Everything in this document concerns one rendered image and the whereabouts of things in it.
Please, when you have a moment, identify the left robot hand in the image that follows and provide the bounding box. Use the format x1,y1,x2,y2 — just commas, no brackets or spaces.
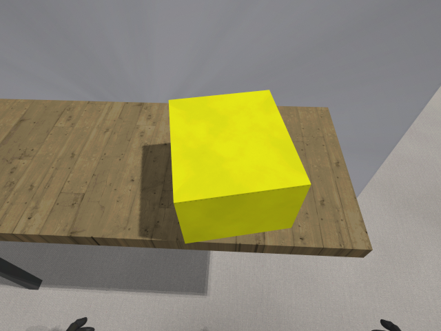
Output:
66,317,94,331

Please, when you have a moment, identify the carton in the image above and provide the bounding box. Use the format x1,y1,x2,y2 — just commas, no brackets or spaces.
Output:
169,90,311,243

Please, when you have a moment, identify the table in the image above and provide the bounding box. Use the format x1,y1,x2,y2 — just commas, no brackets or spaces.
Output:
0,99,373,290

